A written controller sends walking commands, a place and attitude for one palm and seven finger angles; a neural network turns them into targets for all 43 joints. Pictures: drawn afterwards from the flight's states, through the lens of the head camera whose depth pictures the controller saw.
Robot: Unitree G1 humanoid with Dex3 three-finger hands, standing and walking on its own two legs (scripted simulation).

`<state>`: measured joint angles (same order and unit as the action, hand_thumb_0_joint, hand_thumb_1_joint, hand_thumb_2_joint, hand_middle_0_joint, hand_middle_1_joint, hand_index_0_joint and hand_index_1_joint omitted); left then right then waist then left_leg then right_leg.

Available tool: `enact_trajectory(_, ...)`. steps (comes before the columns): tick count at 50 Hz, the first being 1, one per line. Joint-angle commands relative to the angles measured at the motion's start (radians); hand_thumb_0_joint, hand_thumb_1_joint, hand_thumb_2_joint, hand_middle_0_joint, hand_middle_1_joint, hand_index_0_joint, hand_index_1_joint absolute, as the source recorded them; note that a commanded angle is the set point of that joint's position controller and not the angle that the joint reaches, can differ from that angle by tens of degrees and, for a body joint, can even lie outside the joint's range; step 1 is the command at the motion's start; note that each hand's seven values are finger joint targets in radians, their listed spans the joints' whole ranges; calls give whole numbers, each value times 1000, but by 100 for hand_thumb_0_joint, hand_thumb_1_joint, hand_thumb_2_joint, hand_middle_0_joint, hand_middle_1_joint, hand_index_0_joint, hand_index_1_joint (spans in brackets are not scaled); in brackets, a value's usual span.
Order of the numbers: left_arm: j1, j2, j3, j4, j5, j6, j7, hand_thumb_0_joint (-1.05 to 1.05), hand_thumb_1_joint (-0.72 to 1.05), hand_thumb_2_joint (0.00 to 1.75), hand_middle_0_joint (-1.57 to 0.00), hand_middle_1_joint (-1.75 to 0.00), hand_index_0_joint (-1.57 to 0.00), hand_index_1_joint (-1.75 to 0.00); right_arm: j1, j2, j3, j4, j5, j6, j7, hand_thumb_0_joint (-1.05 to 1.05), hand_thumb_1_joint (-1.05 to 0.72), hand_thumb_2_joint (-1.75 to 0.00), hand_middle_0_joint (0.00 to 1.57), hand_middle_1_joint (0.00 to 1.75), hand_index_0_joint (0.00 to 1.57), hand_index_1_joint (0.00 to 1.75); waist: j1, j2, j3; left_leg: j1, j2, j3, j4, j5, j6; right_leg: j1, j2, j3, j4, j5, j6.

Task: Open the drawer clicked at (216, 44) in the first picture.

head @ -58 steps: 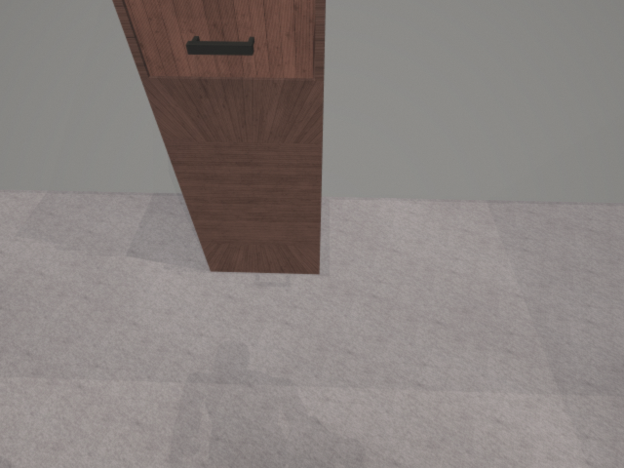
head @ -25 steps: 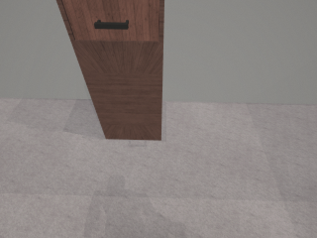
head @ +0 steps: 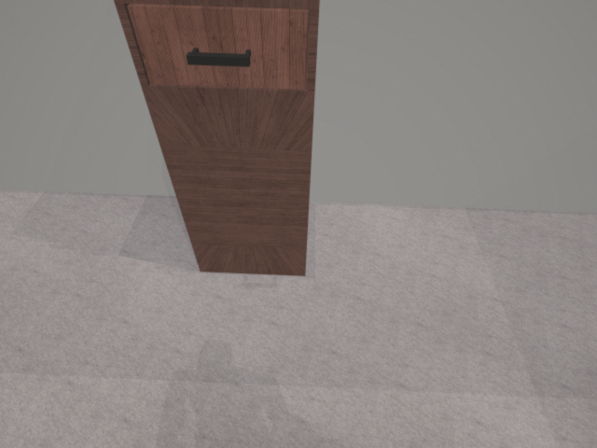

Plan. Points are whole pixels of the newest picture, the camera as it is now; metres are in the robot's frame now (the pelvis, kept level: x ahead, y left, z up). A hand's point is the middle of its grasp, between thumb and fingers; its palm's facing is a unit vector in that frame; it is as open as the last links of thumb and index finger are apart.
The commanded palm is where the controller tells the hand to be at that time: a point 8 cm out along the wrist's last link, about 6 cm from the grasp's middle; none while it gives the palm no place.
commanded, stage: take the last steps up to it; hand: left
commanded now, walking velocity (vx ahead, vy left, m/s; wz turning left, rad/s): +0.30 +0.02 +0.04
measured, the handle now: (220, 55) +0.87 +0.22 +0.13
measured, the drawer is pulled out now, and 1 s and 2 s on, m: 0.00 0.00 0.00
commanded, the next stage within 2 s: come to a stop and stand still in 0.86 s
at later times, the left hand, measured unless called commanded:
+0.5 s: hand out of the picture +0.13 +0.16 -0.17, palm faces +0.11 -0.97 -0.20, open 7.3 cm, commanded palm none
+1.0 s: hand (204, 356) +0.30 +0.19 -0.17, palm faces +0.12 -0.95 -0.27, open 7.3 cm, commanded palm none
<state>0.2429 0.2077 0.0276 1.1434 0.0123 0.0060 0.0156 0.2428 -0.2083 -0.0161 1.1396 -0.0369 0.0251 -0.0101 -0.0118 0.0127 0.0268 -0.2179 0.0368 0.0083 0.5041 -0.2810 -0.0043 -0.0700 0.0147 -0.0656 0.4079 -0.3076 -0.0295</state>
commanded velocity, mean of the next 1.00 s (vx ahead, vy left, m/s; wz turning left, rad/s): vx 0.22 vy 0.03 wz -0.02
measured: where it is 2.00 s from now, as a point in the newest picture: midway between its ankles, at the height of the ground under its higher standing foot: (303, 437)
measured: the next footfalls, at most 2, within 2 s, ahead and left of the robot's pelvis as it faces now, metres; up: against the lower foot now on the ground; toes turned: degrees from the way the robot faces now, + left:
right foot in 0.32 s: +0.15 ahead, -0.11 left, +0.00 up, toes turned -5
left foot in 0.64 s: +0.26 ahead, +0.14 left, +0.00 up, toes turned +11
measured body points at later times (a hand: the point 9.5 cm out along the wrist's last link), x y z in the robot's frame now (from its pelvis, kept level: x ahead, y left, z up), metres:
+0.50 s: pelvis +0.13 -0.02 +0.00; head +0.16 -0.02 +0.45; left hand +0.12 +0.21 -0.16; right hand +0.08 -0.23 -0.16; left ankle +0.11 +0.12 -0.69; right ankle +0.11 -0.11 -0.74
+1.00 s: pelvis +0.30 -0.02 -0.01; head +0.33 -0.03 +0.44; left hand +0.30 +0.24 -0.15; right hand +0.31 -0.25 -0.18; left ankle +0.25 +0.12 -0.69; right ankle +0.31 -0.11 -0.74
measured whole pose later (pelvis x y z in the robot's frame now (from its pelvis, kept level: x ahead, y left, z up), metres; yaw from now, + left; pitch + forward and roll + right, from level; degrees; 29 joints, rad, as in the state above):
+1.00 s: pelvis +0.30 -0.02 -0.01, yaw +3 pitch +0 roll +1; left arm 0.25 0.19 0.07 1.06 0.03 -0.04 0.02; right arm 0.24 -0.19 -0.06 1.11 -0.03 0.03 0.00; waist 0.01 0.03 0.08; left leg -0.38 0.07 0.06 0.98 -0.47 0.00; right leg -0.28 -0.04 -0.12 0.58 -0.30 -0.04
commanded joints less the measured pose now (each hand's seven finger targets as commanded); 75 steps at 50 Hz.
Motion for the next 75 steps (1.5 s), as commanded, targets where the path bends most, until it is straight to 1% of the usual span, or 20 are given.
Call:
enact_trajectory(1, 60, 131, 41, -38, 6, -20, -4, 0, 90, 90, -20, -30, -20, -30, 86, -47, -20, -30, 5, -37, -2, 0, -90, -90, 20, 30, 20, 30, -9, -54, 132, -41, 18, 49, 2, -26, 12, -152, -202, 159, -98, -218, -93)
enact_trajectory(3, 59, 96, 39, -46, 7, -20, -8, 0, 90, 90, -20, -30, -20, -30, 166, -57, -28, -3, 5, -45, -5, 0, -90, -90, 20, 30, 20, 30, -30, 67, 167, 18, 61, -31, -68, -7, 44, -229, -117, 56, 40, -170, -61)
enact_trajectory(6, -50, 33, 24, -118, 4, -38, -10, 0, 90, 90, -20, -30, -20, -30, 392, -110, -47, 53, -6, -62, -30, 0, -90, -90, 20, 30, 20, 30, -100, 255, 113, 284, 316, -469, -247, 241, 247, -567, -19, -27, 559, -274, -14)
enact_trajectory(14, 112, -6, 46, -82, 5, -43, -37, 0, 90, 90, -20, -30, -20, -30, 199, -54, -41, -3, 9, -70, -30, 0, -90, -90, 20, 30, 20, 30, 61, 40, 30, -175, 129, -97, -133, -94, 110, 20, -31, -62, 143, 27, 6)
enact_trajectory(16, 321, 143, 83, -27, 11, -53, -13, 0, 90, 90, -20, -30, -20, -30, 161, 41, -31, -57, 23, -68, -15, 0, -90, -90, 20, 30, 20, 30, 150, -362, 30, -470, -52, 98, 344, -292, 28, 206, -389, 453, -190, -314, -114)
enact_trajectory(17, 323, 144, 80, -34, 2, -44, -4, 0, 90, 90, -20, -30, -20, -30, 100, 6, -37, -86, 13, -60, -4, 0, -90, -90, 20, 30, 20, 30, 141, -239, 50, -471, -3, 39, 531, -332, 30, 117, -467, 552, -272, -384, -178)
enact_trajectory(21, 113, 38, 52, -79, 16, -62, 15, 0, 90, 90, -20, -30, -20, -30, 112, 65, -47, -53, 6, -37, 13, 0, -90, -90, 20, 30, 20, 30, 15, -122, 135, -377, 110, 3, 560, -114, 2, -182, -383, 295, -263, -194, -160)
enact_trajectory(29, 140, 65, 61, -36, 3, -69, -7, 0, 90, 90, -20, -30, -20, -30, 93, 40, -41, -77, 14, -74, 20, 0, -90, -90, 20, 30, 20, 30, -12, -60, 46, 28, 5, 175, -29, 87, 5, -149, -219, 52, -42, 217, -93)
enact_trajectory(32, 46, -18, 36, -122, 5, -72, -19, 0, 90, 90, -20, -30, -20, -30, 391, -168, -88, -11, -3, -82, -16, 0, -90, -90, 20, 30, 20, 30, -144, 272, -95, 438, 424, -358, -179, 305, 251, -562, -10, -84, 640, -295, 10)
enact_trajectory(35, -60, -23, 45, -146, 5, -64, -22, 0, 90, 90, -20, -30, -20, -30, 222, -95, -68, -55, -3, -82, -19, 0, -90, -90, 20, 30, 20, 30, -72, 189, 56, 169, 376, -249, -246, 215, 223, -621, -126, 57, 774, -175, -1)
enact_trajectory(41, 127, -33, 41, -70, 14, -40, -42, 0, 90, 90, -20, -30, -20, -30, 38, -92, -64, -100, 3, -60, -13, 0, -90, -90, 20, 30, 20, 30, 50, 98, 18, -116, 196, 31, -152, -95, 100, -111, -44, -99, 212, 31, 29)
enact_trajectory(42, 174, 5, 50, -57, 16, -43, -37, 0, 90, 90, -20, -30, -20, -30, 24, -75, -62, -104, 8, -55, -7, 0, -90, -90, 20, 30, 20, 30, 76, 12, 28, -197, 140, 62, -75, -199, 65, -23, -60, -49, 129, 19, 22)
enact_trajectory(44, 277, 181, 78, -45, 19, -48, -15, 0, 90, 90, -20, -30, -20, -30, -26, -2, -44, -161, 22, -42, 11, 0, -90, -90, 20, 30, 20, 30, 133, -384, 55, -402, -18, 141, 404, -362, 3, 15, -418, 519, -257, -263, -130)
enact_trajectory(45, 255, 189, 75, -55, 13, -47, -8, 0, 90, 90, -20, -30, -20, -30, -55, -30, -46, -163, 17, -42, 14, 0, -90, -90, 20, 30, 20, 30, 122, -291, 76, -419, 12, 55, 554, -340, 10, -33, -437, 587, -276, -294, -192)
enact_trajectory(52, 68, 95, 48, -81, 9, -54, 19, 0, 90, 90, -20, -30, -20, -30, 62, 45, -16, -63, 32, -42, -1, 0, -90, -90, 20, 30, 20, 30, 3, -103, -59, -81, -6, 88, 51, 24, -24, 6, -233, 79, 29, 797, -106)
enact_trajectory(59, 45, 52, 45, -120, -10, 12, 31, 0, 90, 90, -20, -30, -20, -30, 103, -129, -56, -67, 21, -9, -46, 0, -90, -90, 20, 30, 20, 30, -17, 282, -41, 215, 327, -148, -77, 1352, 196, -295, -35, 14, 423, -301, 31)
enact_trajectory(64, 76, 55, 61, -128, -3, 6, 19, 0, 90, 90, -20, -30, -20, -30, -29, -147, -83, -135, 19, 9, -47, 0, -90, -90, 20, 30, 20, 30, 38, 107, -119, 143, 229, -61, 34, 810, 108, -131, -43, 33, 93, 117, 12)
enact_trajectory(66, 63, 168, 76, -139, 15, -2, 26, 0, 90, 90, -20, -30, -20, -30, -25, -63, -74, -167, 32, 21, -29, 0, -90, -90, 20, 30, 20, 30, 33, -246, -75, -116, -15, 87, 253, -77, -17, -23, -334, 314, -45, 771, -95)
enact_trajectory(67, 54, 179, 72, -143, 10, -1, 23, 0, 90, 90, -20, -30, -20, -30, -25, -69, -77, -164, 32, 34, -23, 0, -90, -90, 20, 30, 20, 30, 50, -192, -50, -127, -54, 21, 443, -321, -19, -88, -414, 320, -71, 856, -173)
enact_trajectory(75, 8, 147, 66, -162, 8, -9, 35, 0, 90, 90, -20, -30, -20, -30, -75, -34, -52, -154, 30, 28, -9, 0, -90, -90, 20, 30, 20, 30, 50, -147, -89, -172, -32, -6, 311, -208, -37, 97, -296, 240, -23, 801, -176)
